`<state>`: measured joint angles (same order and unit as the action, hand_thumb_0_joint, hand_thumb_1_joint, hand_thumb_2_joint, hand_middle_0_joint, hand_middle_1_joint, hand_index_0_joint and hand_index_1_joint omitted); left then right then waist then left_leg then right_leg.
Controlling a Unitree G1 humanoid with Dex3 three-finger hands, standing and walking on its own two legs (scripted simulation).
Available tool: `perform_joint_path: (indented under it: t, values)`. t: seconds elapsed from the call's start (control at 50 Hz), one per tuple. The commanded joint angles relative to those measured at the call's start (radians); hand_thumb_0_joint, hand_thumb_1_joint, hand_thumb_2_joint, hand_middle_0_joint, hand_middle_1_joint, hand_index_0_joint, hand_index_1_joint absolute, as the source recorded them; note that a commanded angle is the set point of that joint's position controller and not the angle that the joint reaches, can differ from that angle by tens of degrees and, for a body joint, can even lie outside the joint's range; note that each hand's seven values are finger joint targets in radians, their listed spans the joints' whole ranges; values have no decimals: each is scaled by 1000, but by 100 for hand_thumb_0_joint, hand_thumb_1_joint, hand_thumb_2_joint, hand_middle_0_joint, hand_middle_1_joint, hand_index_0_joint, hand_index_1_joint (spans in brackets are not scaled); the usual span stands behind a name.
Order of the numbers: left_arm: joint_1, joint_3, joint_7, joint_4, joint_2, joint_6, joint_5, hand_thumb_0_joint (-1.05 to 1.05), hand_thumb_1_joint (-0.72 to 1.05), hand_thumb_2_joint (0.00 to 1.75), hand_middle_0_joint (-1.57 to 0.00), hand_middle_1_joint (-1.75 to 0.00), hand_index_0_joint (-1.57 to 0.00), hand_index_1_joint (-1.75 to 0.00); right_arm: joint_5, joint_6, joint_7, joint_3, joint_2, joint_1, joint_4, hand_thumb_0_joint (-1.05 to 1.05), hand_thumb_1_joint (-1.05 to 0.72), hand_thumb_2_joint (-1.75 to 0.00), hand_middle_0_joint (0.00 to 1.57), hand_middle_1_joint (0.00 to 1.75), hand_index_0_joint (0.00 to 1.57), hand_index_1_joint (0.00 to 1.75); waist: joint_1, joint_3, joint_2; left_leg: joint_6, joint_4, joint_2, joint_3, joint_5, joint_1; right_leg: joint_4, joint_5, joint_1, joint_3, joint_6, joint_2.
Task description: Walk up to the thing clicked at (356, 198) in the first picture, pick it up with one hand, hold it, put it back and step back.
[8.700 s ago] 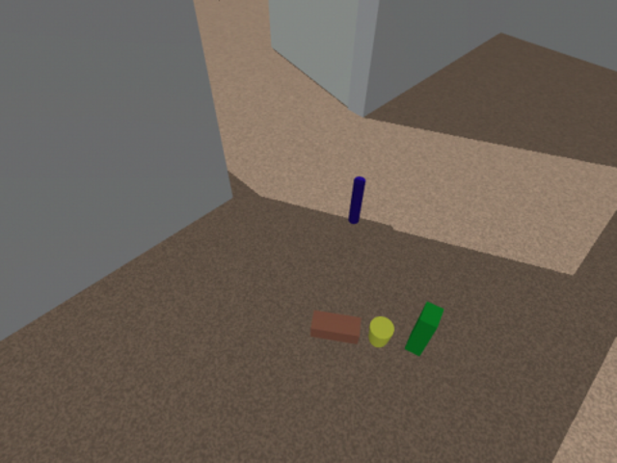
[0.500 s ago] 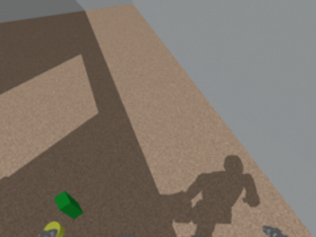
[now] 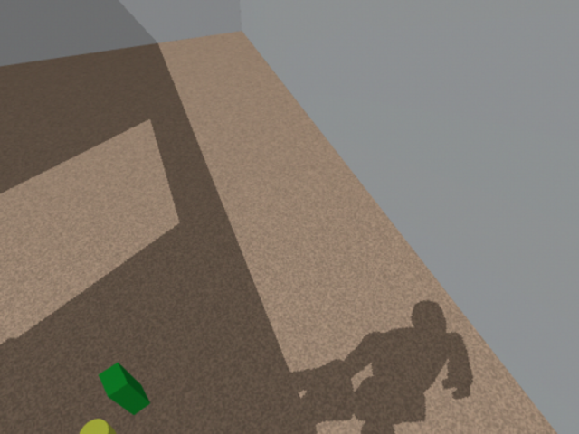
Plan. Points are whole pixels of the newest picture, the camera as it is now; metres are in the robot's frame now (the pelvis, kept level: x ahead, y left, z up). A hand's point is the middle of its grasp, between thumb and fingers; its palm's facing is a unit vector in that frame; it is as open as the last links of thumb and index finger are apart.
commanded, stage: stand
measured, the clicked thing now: out of the picture +0.40 +1.09 -0.66
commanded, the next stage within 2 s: none
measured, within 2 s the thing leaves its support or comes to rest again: neither
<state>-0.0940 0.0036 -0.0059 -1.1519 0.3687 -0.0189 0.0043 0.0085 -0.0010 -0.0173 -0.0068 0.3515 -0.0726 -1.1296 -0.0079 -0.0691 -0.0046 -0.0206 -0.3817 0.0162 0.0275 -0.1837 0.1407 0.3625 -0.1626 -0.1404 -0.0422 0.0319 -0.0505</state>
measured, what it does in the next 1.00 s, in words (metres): stands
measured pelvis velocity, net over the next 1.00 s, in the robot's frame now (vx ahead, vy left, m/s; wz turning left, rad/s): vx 0.02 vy -0.02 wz -0.02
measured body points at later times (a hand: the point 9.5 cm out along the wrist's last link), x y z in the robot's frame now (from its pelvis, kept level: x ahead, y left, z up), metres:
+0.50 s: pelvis +0.01 -0.01 +0.00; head +0.03 -0.01 +0.45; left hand +0.09 +0.29 -0.13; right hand +0.07 -0.31 -0.13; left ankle +0.02 +0.13 -0.75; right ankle +0.02 -0.14 -0.75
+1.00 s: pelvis +0.02 -0.02 +0.00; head +0.03 -0.02 +0.45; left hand +0.11 +0.28 -0.13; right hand +0.10 -0.32 -0.13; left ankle +0.02 +0.13 -0.75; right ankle +0.02 -0.14 -0.75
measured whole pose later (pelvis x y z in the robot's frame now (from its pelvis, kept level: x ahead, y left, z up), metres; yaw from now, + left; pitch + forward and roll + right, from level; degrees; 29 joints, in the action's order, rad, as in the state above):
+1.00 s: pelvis +0.02 -0.02 +0.00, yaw -1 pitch -2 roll +0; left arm -0.09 0.00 -0.01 -1.13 0.35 -0.01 0.00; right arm 0.01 0.00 -0.01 0.00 0.35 -0.08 -1.14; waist 0.00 -0.05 0.00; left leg -0.04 -0.32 0.04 0.02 -0.18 0.10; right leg 0.33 -0.17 -0.12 -0.04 0.01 -0.02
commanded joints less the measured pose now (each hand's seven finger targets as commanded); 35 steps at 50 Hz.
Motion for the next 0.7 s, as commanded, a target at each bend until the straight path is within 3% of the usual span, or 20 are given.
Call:
perform_joint_path:
  t: [0.0,0.06,0.26,0.38,0.44,0.52,0.68]
  values:
    - [53,-34,12,57,220,-28,8,0,90,90,-20,-30,-20,-30,-2,-22,7,-50,207,47,52,0,-90,-90,20,30,20,30,14,77,0,32,94,94,78,16,0,-114,-82,-7,115,-48,-97]
    - [50,-33,11,58,215,-27,6,0,90,90,-20,-30,-20,-30,0,-24,8,-52,215,52,47,0,-90,-90,20,30,20,30,9,89,27,33,100,100,76,28,4,-105,-44,12,112,-48,-95]
    - [32,-36,9,64,221,-18,7,0,90,90,-20,-30,-20,-30,2,-22,9,-49,209,29,40,0,-90,-90,20,30,20,30,8,63,9,31,117,97,74,-41,28,-109,-118,-16,126,-49,-89]
    - [29,-37,10,72,214,-22,4,0,90,90,-20,-30,-20,-30,1,-26,13,-47,211,11,38,0,-90,-90,20,30,20,30,10,95,-3,30,107,105,68,75,8,-88,7,20,116,-48,-87]
    - [33,-36,10,76,210,-22,2,0,90,90,-20,-30,-20,-30,-2,-28,15,-45,215,13,38,0,-90,-90,20,30,20,30,14,136,15,29,92,113,61,154,-25,-68,126,50,108,-49,-93]
    - [28,-37,10,71,207,-17,1,0,90,90,-20,-30,-20,-30,-2,-25,17,-42,212,15,33,0,-90,-90,20,30,20,30,10,113,9,26,105,113,60,129,-21,-74,87,39,101,-47,-87]
    - [37,-37,13,75,203,-19,1,0,90,90,-20,-30,-20,-30,-2,-24,18,-40,212,18,36,0,-90,-90,20,30,20,30,12,109,3,21,96,116,55,174,-22,-77,163,65,98,-44,-92]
